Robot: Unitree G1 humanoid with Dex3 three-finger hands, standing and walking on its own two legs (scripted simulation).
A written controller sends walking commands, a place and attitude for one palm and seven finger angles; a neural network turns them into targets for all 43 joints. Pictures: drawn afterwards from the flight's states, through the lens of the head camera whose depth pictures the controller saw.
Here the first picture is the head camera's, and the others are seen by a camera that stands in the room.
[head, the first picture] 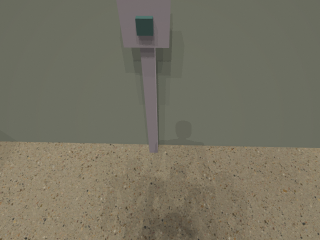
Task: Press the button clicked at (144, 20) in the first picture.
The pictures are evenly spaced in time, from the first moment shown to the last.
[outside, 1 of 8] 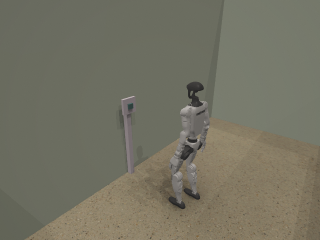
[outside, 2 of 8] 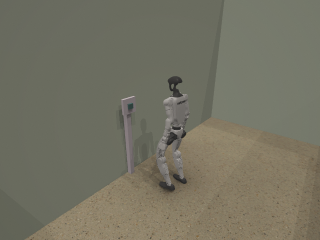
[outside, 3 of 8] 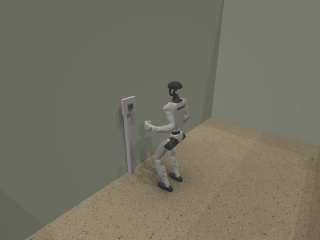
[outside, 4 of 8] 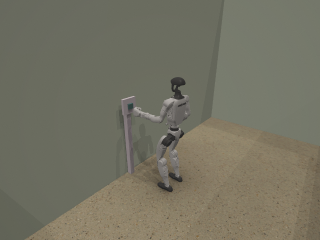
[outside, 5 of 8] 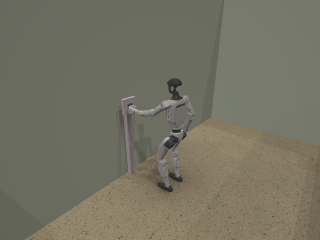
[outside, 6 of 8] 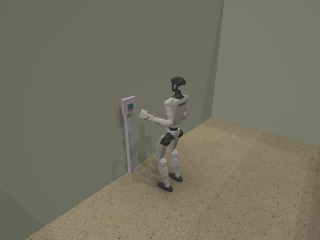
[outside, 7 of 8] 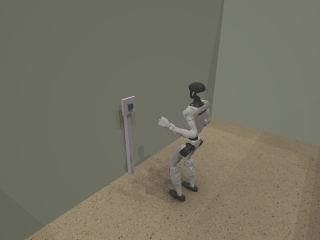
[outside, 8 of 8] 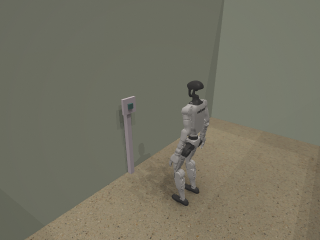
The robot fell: no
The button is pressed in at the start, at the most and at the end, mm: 0 12 0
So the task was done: yes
